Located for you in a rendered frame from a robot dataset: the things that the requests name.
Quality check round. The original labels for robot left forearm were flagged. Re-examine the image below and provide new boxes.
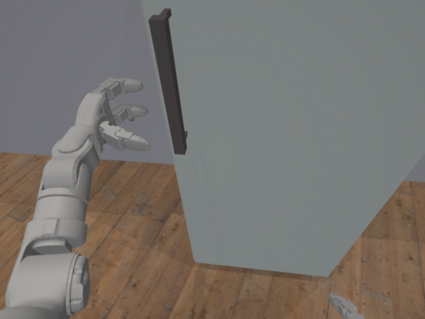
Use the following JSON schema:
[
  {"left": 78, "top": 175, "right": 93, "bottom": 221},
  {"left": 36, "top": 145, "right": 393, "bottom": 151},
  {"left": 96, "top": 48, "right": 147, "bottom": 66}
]
[{"left": 5, "top": 125, "right": 103, "bottom": 308}]

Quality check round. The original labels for robot right hand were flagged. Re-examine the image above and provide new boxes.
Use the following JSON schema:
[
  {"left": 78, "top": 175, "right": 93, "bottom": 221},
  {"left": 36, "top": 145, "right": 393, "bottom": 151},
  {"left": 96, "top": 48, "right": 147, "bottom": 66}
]
[{"left": 328, "top": 292, "right": 365, "bottom": 319}]

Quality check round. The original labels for robot left upper arm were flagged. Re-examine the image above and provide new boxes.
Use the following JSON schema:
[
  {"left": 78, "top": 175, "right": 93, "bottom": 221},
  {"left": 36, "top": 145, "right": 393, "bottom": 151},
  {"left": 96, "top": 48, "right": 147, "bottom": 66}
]
[{"left": 0, "top": 253, "right": 90, "bottom": 319}]

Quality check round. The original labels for robot left hand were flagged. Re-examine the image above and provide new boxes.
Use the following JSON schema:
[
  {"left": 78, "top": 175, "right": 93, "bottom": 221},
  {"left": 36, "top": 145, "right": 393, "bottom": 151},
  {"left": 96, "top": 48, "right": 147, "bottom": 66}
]
[{"left": 75, "top": 77, "right": 151, "bottom": 152}]

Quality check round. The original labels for handle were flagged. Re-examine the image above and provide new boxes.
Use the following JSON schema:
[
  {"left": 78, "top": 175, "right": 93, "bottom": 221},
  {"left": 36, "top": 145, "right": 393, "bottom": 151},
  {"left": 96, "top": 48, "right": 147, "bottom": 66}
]
[{"left": 148, "top": 9, "right": 187, "bottom": 155}]

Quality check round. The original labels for fridge door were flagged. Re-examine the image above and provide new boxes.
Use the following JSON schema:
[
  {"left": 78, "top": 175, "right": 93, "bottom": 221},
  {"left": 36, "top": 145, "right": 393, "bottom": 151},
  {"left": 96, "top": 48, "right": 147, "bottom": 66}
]
[{"left": 142, "top": 0, "right": 425, "bottom": 277}]

